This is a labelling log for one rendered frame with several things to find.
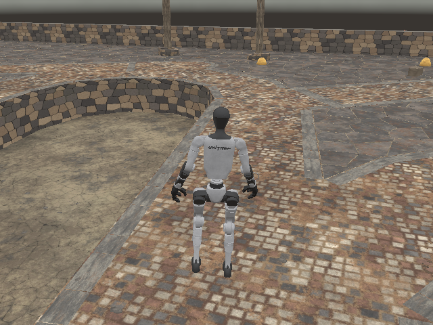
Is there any left robot foot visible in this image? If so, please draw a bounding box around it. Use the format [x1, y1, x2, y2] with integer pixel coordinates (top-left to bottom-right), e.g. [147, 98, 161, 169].
[191, 257, 201, 273]

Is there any humanoid robot head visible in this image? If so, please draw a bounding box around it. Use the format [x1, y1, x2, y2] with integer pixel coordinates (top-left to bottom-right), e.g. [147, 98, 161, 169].
[208, 107, 231, 139]

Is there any robot left forearm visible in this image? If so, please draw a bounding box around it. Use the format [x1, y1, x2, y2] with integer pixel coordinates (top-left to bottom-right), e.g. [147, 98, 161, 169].
[174, 161, 190, 189]

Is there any left robot hand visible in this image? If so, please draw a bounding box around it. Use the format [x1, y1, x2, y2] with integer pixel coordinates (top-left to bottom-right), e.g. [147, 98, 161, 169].
[171, 186, 187, 202]

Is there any left robot upper arm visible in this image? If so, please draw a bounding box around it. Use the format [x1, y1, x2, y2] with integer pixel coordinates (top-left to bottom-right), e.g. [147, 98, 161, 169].
[184, 135, 206, 172]

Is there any right robot upper arm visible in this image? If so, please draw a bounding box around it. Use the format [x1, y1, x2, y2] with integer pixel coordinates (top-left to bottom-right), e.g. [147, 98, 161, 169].
[234, 137, 251, 174]

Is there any robot right forearm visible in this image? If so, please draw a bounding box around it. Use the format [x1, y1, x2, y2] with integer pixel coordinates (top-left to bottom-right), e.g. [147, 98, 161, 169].
[244, 164, 256, 188]

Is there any right robot hand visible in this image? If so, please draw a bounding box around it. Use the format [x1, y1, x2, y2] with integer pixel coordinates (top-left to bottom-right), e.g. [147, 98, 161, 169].
[242, 185, 258, 199]

